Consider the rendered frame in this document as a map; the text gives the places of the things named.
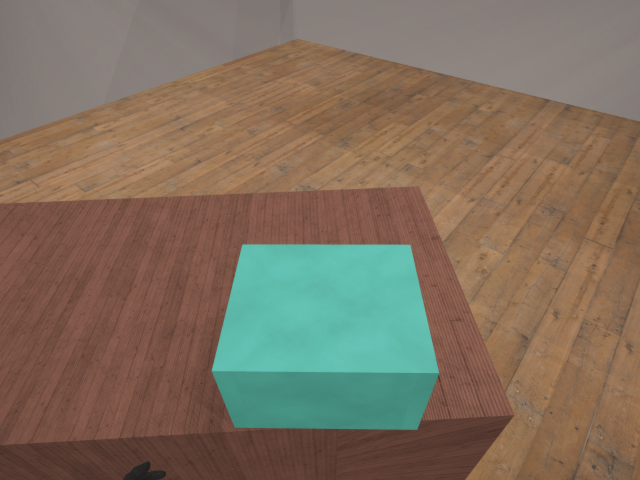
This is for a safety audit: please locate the pedestal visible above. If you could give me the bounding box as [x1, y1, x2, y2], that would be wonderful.
[0, 186, 514, 480]

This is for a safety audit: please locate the carton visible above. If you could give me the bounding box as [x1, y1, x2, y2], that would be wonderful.
[212, 244, 439, 430]

